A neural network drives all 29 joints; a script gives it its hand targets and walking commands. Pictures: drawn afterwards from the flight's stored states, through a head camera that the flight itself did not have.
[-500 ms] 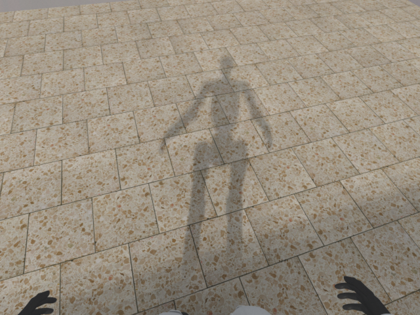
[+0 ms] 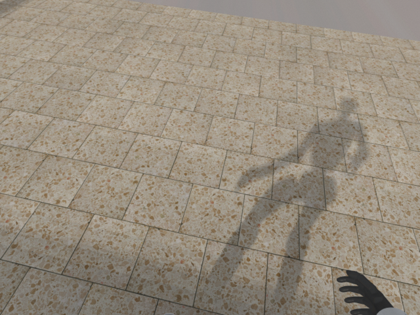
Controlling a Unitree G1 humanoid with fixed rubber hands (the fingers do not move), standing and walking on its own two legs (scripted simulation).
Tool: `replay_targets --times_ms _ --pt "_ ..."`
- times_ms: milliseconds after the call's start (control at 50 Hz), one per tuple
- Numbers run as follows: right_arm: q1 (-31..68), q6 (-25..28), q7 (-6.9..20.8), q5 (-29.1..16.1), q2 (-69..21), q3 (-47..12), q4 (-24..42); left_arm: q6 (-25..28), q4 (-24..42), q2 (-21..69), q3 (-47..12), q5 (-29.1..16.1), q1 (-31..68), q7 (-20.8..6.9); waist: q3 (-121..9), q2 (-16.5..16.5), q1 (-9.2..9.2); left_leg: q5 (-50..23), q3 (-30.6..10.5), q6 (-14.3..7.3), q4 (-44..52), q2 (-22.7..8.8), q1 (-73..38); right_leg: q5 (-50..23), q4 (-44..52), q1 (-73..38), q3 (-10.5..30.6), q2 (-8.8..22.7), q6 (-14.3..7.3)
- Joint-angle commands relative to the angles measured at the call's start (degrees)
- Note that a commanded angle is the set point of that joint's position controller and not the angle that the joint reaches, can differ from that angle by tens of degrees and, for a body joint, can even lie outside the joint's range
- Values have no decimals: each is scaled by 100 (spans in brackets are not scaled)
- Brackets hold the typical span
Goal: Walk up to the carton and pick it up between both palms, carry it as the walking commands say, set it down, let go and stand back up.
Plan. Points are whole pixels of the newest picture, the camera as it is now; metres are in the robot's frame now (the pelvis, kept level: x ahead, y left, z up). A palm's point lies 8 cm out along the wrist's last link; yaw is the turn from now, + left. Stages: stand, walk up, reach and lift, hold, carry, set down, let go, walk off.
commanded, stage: walk up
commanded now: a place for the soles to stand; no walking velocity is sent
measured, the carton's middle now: out of the picture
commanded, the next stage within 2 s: none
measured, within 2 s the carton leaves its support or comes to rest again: neither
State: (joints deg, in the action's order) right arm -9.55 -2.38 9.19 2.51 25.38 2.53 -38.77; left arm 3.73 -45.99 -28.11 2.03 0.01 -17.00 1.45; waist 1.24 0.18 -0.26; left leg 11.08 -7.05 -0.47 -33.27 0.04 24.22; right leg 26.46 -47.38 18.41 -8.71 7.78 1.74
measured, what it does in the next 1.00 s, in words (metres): steps to the left, turning left: right foot, then left foot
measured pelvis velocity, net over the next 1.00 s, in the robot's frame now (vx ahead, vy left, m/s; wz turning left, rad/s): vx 0.19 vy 0.23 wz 0.67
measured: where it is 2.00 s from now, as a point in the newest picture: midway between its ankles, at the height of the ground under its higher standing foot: (71, 277)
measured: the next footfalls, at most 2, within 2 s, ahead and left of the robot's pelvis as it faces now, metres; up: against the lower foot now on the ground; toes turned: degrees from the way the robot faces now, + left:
right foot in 0.18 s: +0.09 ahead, -0.08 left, +0.00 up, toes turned +1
left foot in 0.50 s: +0.13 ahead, +0.29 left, +0.00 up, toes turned +22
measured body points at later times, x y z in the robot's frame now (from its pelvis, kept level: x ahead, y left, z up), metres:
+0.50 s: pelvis +0.08 +0.10 -0.01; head +0.10 +0.12 +0.44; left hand -0.01 +0.45 -0.10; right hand +0.36 -0.12 -0.09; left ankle +0.10 +0.27 -0.73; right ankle +0.05 -0.08 -0.73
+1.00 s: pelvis +0.19 +0.23 +0.00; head +0.22 +0.23 +0.45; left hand +0.02 +0.55 -0.07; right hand +0.49 +0.08 -0.11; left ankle +0.14 +0.39 -0.69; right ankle +0.23 +0.10 -0.73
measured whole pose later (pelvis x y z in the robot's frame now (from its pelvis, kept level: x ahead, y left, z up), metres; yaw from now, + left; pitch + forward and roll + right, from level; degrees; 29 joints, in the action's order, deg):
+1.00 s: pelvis +0.19 +0.23 +0.00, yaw +39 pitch +2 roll +0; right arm -8.6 -1.2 8.7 1.3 25.4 2.6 -45.1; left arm 8.2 -46.0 -28.1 2.0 0.0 -18.3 0.6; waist 1.3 -2.3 2.1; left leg 17.9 -6.0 -0.9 -49.6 -0.9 31.7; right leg 21.5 -34.3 13.4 -12.0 6.8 0.3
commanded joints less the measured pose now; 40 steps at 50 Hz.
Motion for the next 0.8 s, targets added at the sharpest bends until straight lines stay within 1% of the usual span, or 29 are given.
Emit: replay_targets --times_ms 0,60,80,100,120,140,160,180,200,240,260,340,380,400,420,440,460,480,500,520,540,580,620,680,700,720,740,760,780 --pt "412 7 -107 -7 1442 556 483 211 192 -1154 596 66 360 -31 -3 -1326 -117 1718 -1885 -1266 1819 -562 -660 39 293 1255 308 -561 -12" --pt "413 22 -43 4 1385 549 600 273 107 -1138 573 71 2 14 -328 -1347 -14 1744 -2280 -1335 1790 -600 -493 -112 874 602 621 -678 -132" --pt "588 14 -16 -26 1317 529 688 316 31 -1144 589 96 -215 47 -450 -1196 130 1618 -2259 -1240 1607 -495 -213 -273 1345 17 598 -758 -225" --pt "949 -5 -1 -35 1251 507 777 358 -132 -1163 609 108 -626 63 -452 -1054 436 1629 -1910 -921 1310 -173 537 -629 2140 -1081 538 -818 -358" --pt "1125 -15 5 -37 911 405 927 408 -160 -1531 707 201 -1128 92 -648 -493 721 1401 -1058 -251 789 438 1820 -459 3215 -2816 1058 -342 -521" --pt "619 -4 -11 1 378 287 839 378 -25 -1989 822 214 -985 117 -1022 1321 676 1476 -252 -95 -760 618 2486 635 3676 -3476 2740 1487 -811" --pt "611 -4 -37 114 776 405 788 386 234 -2134 796 182 -120 156 -356 958 258 949 -436 -3 -1715 26 2501 564 3991 -2453 3221 2292 -1127" --pt "585 34 -3 78 1008 464 603 407 385 -1904 742 130 233 168 -315 405 109 599 -307 72 -1869 -195 2133 144 3900 -2000 2725 2145 -1035" --pt "745 55 58 33 1217 540 543 438 383 -1680 702 172 304 151 -413 156 116 466 -201 131 -1960 -436 1859 -251 3657 -1886 2111 1928 -1187" --pt "734 95 131 -37 1074 524 401 443 292 -1491 659 245 81 109 -351 281 213 326 13 98 -1827 -380 1705 -849 3432 -1922 1134 1460 -1047" --pt "829 134 154 -63 1018 498 414 439 272 -1574 702 235 -2 79 -434 315 245 321 120 79 -1709 -390 1711 -1056 3381 -2086 1012 1462 -1189" --pt "1467 206 192 -62 816 410 593 390 178 -1761 738 219 -354 -17 -372 340 514 540 708 -26 -952 -456 1845 -2752 2785 -2554 217 1585 -1258" --pt "1314 210 168 -215 873 344 493 379 232 -1823 720 173 -488 -90 -407 520 555 509 1207 -61 -388 -354 1337 -3354 2488 -2467 -173 1351 -1068" --pt "1180 231 120 -247 887 389 438 339 245 -1785 693 154 -453 -117 -485 599 482 371 1414 -115 -197 -271 817 -3368 2237 -2173 -398 1296 -952" --pt "801 271 55 -215 899 464 335 313 315 -1761 664 112 -270 -131 -648 606 275 525 1592 -195 115 -37 199 -3513 1837 -1909 -591 1147 -890" --pt "169 320 -37 -152 997 563 207 273 378 -1653 597 42 -177 -147 -1093 348 -60 406 1575 -302 611 266 -774 -3594 732 -1610 -825 845 -784" --pt "-774 349 -130 -34 1368 737 -9 276 448 -1375 509 36 -85 -153 -1629 -75 -606 309 840 -647 546 293 -2481 -3428 -913 -365 -821 536 -569" --pt "-1363 325 -257 -6 1998 926 -26 326 684 -875 349 94 75 -174 -1572 -1549 -830 326 -1418 -1133 743 -965 -3555 -464 -2291 1671 -591 -46 -267" --pt "-937 286 -339 -115 2301 920 68 352 784 -922 349 25 421 -104 -982 -1941 -768 710 -2796 -1657 1401 -1407 -3349 713 -2134 2928 -19 -522 -111" --pt "-747 255 -367 -260 2111 843 25 370 742 -1266 396 -3 669 -96 -666 -1305 -692 795 -2586 -1740 1390 -1348 -2803 439 -1730 2646 730 -174 -160" --pt "-581 216 -390 -250 1928 779 30 404 698 -1233 396 -12 679 -140 -304 -996 -509 192 -2169 -1526 1217 -1232 -2340 246 -1263 2449 664 -106 -174" --pt "-130 186 -366 -186 1587 662 114 410 466 -1231 391 -37 339 -143 -242 -1140 -249 -128 -1645 -1339 1145 -841 -1829 222 -409 1920 589 -210 -108" --pt "-179 216 -314 -146 1541 623 131 378 315 -1166 423 23 49 -140 -491 -1344 -230 218 -1668 -1429 1215 -718 -1646 107 -247 1522 586 -391 -119" --pt "262 181 -229 -103 1428 554 269 425 171 -1155 445 -6 29 -105 -155 -1160 -117 1565 -2014 -1524 1491 -778 -576 109 553 733 547 -523 -197" --pt "423 166 -194 -110 1382 529 314 461 93 -1139 470 19 -117 -90 -61 -966 5 1701 -2032 -1465 1372 -715 -143 -173 966 218 485 -609 -246" --pt "745 144 -174 -139 1305 484 409 526 -42 -1106 502 53 -494 -65 -40 -766 292 1826 -1758 -1284 922 -514 692 -668 1663 -821 425 -710 -321" --pt "1052 150 -163 -152 942 363 550 589 -134 -1456 619 130 -1154 -4 -229 -108 721 1636 -1017 -694 -26 53 1731 -616 2713 -2361 990 -331 -550" --pt "764 231 -192 -163 381 189 557 590 -115 -2069 785 224 -1463 66 -847 1521 921 1592 -172 -342 -1798 594 2571 848 3447 -3411 3180 1509 -891" --pt "859 243 -244 -61 828 272 508 560 64 -2185 759 124 -917 111 -401 769 624 1352 -223 -122 -2460 195 3076 843 3694 -3048 4032 2418 -1144"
